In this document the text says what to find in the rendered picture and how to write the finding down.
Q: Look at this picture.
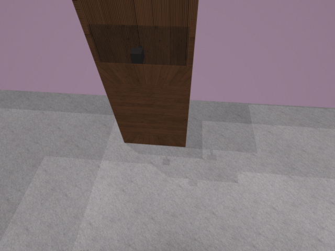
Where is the handle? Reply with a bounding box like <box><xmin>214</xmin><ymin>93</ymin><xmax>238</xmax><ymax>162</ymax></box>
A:
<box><xmin>130</xmin><ymin>45</ymin><xmax>144</xmax><ymax>64</ymax></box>

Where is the drawer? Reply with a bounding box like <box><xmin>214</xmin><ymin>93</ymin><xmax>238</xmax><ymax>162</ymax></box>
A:
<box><xmin>87</xmin><ymin>24</ymin><xmax>189</xmax><ymax>66</ymax></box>

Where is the cabinet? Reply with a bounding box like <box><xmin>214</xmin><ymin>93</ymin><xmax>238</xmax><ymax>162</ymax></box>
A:
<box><xmin>72</xmin><ymin>0</ymin><xmax>198</xmax><ymax>147</ymax></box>

